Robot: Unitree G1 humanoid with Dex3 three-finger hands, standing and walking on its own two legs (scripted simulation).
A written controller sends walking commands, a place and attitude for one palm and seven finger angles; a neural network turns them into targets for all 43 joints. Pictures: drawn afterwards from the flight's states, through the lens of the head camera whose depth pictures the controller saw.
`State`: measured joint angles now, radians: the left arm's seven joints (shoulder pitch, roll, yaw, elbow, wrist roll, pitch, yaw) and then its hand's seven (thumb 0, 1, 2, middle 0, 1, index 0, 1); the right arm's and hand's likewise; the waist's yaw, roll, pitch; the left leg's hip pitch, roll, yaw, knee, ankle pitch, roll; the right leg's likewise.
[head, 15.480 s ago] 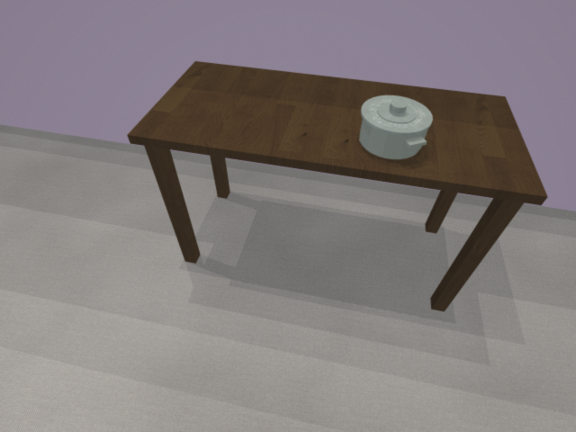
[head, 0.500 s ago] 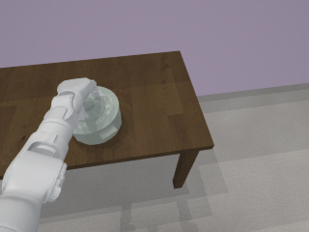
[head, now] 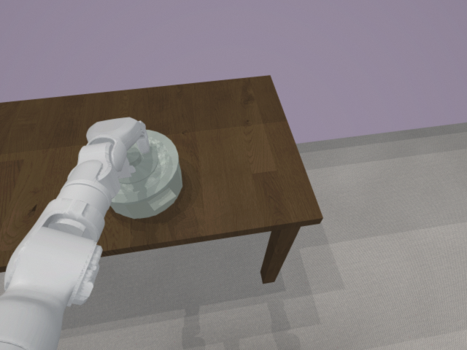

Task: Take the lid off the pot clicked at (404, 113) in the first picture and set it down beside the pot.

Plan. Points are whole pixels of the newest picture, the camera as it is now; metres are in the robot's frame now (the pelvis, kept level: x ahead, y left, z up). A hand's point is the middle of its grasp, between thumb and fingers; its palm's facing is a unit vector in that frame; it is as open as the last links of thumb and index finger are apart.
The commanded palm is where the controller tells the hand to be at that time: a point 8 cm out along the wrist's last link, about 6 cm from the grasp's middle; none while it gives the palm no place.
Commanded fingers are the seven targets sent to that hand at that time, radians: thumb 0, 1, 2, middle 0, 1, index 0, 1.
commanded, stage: close the fingers and squeeze the knob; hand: left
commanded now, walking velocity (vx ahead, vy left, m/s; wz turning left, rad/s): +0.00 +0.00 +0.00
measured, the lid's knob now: (129, 157) +0.49 +0.19 +0.01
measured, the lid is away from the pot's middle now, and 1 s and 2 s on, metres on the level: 0.00 0.01 0.00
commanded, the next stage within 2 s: lift the lid straight up in 1.04 s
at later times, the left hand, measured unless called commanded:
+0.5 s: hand (125, 159) +0.46 +0.19 +0.04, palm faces -0.39 -0.07 -0.92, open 7.1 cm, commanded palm +0.46 +0.18 +0.09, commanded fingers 0.00 0.56 0.54 -0.81 -1.02 -0.80 -1.02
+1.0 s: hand (124, 160) +0.46 +0.19 +0.04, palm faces -0.38 -0.07 -0.92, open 7.0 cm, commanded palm +0.46 +0.19 +0.09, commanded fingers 0.00 0.79 0.66 -0.88 -1.06 -0.87 -1.04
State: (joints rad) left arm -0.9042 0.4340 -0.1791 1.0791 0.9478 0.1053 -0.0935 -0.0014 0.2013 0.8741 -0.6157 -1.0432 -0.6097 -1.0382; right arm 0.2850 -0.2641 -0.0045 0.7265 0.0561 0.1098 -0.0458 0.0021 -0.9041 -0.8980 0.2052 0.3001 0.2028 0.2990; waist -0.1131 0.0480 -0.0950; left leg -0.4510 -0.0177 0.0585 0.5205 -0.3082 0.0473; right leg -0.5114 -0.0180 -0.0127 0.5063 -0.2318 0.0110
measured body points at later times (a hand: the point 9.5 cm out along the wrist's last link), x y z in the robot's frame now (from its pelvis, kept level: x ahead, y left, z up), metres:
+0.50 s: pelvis +0.00 -0.01 +0.00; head +0.07 -0.02 +0.45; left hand +0.48 +0.19 +0.09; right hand +0.04 -0.27 -0.14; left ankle -0.04 +0.09 -0.73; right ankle +0.00 -0.13 -0.73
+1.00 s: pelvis +0.00 +0.00 +0.00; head +0.07 -0.01 +0.45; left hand +0.47 +0.19 +0.09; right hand +0.05 -0.27 -0.13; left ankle -0.04 +0.09 -0.73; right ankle +0.00 -0.13 -0.73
